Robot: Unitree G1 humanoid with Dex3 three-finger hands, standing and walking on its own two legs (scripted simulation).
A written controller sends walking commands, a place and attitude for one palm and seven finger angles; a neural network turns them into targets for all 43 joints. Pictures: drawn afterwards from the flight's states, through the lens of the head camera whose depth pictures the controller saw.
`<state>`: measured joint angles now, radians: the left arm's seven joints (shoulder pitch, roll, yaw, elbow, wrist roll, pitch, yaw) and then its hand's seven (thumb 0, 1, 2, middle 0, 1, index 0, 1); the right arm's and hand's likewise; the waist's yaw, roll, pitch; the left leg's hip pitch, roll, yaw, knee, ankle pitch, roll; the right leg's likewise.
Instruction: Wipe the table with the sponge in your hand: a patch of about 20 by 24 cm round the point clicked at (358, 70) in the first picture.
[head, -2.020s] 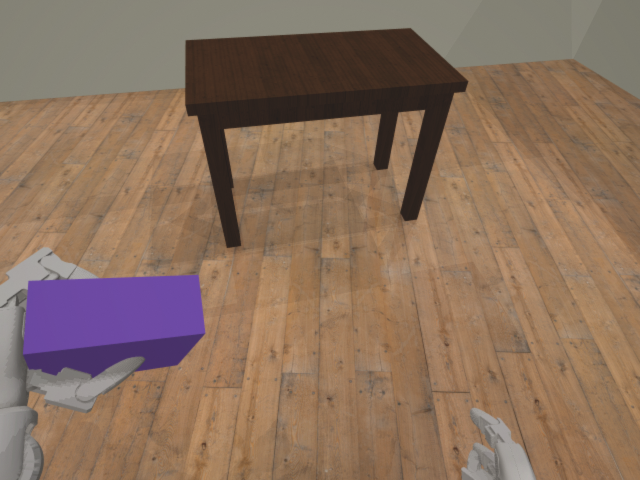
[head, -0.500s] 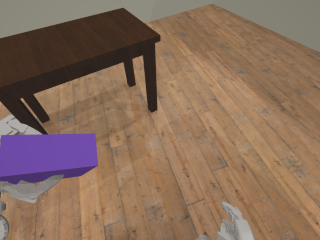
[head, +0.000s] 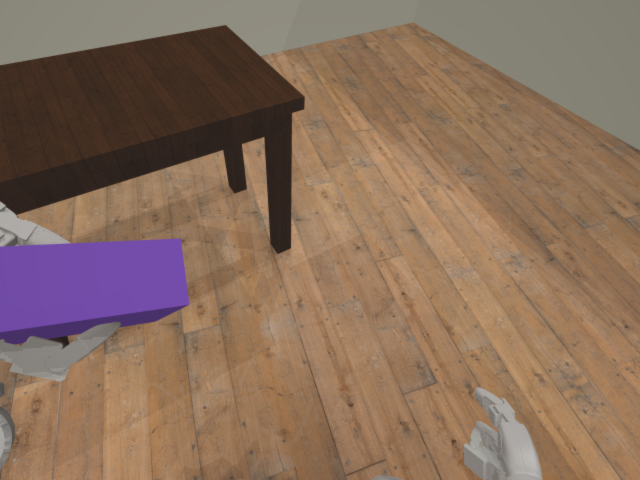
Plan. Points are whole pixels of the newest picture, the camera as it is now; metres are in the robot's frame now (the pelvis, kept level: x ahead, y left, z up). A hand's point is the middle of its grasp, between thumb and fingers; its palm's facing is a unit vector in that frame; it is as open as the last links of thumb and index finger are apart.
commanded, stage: walk to a spot facing it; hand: left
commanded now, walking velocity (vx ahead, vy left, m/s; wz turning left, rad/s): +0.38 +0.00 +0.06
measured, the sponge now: (117, 290) +0.25 +0.21 +0.17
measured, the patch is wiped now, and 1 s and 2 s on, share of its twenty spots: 0.00 0.00 0.00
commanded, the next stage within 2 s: take the last steps up to it in 0.52 s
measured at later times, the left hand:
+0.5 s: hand (157, 204) +0.34 +0.19 +0.19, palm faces +0.46 -0.74 -0.49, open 9.7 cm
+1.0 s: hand (168, 165) +0.40 +0.20 +0.19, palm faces +0.67 -0.62 -0.41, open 9.7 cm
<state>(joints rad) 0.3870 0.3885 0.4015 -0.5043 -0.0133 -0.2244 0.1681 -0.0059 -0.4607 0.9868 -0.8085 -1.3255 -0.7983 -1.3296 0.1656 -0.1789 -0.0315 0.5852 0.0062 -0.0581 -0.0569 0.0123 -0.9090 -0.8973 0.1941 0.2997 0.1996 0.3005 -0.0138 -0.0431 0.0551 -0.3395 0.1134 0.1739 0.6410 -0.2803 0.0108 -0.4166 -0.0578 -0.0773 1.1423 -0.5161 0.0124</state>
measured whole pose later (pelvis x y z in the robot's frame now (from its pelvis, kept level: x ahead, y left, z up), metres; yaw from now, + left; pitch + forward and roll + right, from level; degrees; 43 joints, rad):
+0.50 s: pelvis +0.15 -0.06 +0.01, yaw +8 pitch +0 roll +2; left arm 0.51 0.38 0.38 -0.58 -0.01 -0.22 0.16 -0.01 -0.46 0.99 -0.81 -1.33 -0.80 -1.33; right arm 0.20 -0.25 -0.05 0.60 0.00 -0.02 -0.06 0.01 -0.91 -0.90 0.20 0.30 0.20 0.30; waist -0.02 -0.03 0.12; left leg -0.50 0.10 0.16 0.85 -0.36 -0.02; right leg -0.19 -0.13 -0.28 0.53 -0.34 -0.02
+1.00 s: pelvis +0.26 -0.09 +0.00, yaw +16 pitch -1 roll +0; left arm 0.39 0.33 0.33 -0.45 -0.01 -0.18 0.15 -0.01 -0.46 0.99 -0.81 -1.33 -0.80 -1.34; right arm 0.19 -0.15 0.04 0.65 0.01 -0.07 -0.05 0.01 -0.90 -0.90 0.20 0.30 0.21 0.30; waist 0.07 0.06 0.02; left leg -0.42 0.09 0.03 0.93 -0.47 -0.01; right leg -0.31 -0.07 -0.16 0.67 -0.34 -0.02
